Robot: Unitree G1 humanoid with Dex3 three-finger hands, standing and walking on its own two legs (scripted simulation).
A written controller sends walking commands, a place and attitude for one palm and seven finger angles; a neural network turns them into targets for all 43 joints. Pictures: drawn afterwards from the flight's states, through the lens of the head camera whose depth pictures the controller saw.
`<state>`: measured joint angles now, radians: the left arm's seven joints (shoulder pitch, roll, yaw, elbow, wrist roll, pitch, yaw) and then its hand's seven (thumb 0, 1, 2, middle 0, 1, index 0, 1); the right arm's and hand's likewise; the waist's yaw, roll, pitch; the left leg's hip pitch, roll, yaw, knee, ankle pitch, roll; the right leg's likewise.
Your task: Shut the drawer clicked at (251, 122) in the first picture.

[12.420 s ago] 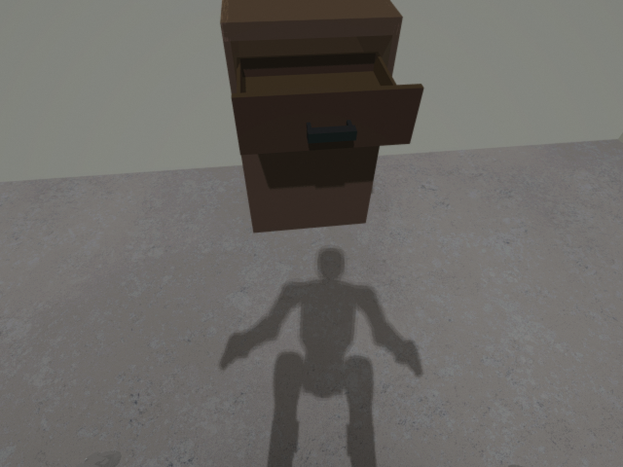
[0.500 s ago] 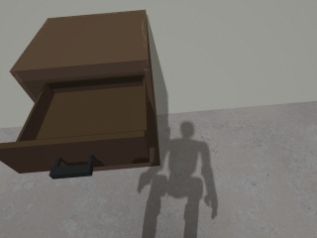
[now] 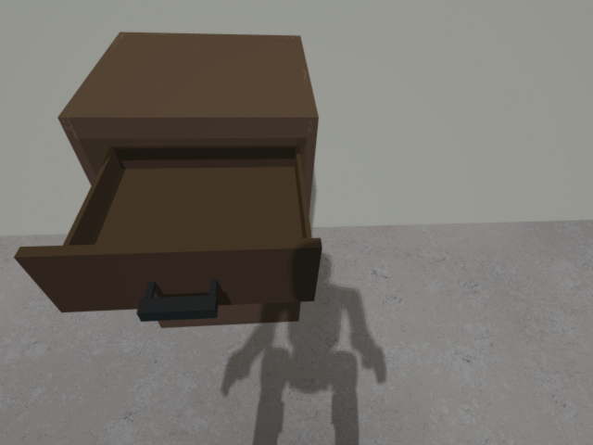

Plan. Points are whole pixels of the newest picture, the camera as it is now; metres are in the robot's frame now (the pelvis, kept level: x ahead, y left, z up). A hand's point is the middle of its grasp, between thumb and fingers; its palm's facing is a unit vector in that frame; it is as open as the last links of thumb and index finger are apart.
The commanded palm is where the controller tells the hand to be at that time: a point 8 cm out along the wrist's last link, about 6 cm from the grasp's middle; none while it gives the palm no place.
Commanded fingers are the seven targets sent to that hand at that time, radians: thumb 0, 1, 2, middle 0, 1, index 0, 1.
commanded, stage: come to a stop and stand still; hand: left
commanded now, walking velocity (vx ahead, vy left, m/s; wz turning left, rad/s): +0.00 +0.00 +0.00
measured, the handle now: (181, 296) +0.34 +0.22 -0.04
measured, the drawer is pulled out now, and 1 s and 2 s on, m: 0.30 0.30 0.30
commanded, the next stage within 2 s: look again from close up in 0.72 s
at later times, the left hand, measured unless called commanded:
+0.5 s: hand out of the picture +0.06 +0.18 -0.16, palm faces -0.03 -0.98 -0.22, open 7.3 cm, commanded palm none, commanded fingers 0.00 0.90 0.90 -0.20 -0.30 -0.20 -0.30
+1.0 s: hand out of the picture +0.06 +0.16 -0.16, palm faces -0.02 -0.98 -0.22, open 7.3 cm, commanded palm none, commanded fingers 0.00 0.90 0.90 -0.20 -0.30 -0.20 -0.30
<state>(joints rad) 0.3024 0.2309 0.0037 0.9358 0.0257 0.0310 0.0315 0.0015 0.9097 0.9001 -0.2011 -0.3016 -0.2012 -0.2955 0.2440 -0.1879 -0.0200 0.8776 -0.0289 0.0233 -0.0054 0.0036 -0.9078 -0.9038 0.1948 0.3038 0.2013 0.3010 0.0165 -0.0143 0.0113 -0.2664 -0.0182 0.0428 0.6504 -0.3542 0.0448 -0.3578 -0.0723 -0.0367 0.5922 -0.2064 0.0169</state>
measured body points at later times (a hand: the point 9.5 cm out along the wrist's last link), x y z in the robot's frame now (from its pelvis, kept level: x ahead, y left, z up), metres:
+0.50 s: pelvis +0.03 +0.00 +0.01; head +0.05 +0.00 +0.46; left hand +0.06 +0.23 -0.14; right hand +0.04 -0.23 -0.15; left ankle +0.00 +0.09 -0.72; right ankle +0.07 -0.15 -0.72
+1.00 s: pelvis +0.04 -0.02 +0.01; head +0.05 -0.03 +0.46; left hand +0.06 +0.21 -0.14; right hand +0.03 -0.24 -0.15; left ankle +0.00 +0.09 -0.72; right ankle +0.07 -0.15 -0.72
